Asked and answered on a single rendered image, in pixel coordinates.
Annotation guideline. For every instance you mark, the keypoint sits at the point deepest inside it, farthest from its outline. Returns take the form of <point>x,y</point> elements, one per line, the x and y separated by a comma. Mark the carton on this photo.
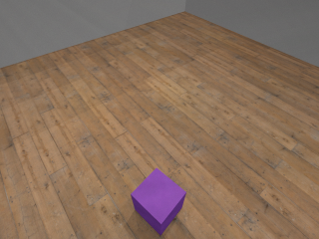
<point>158,200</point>

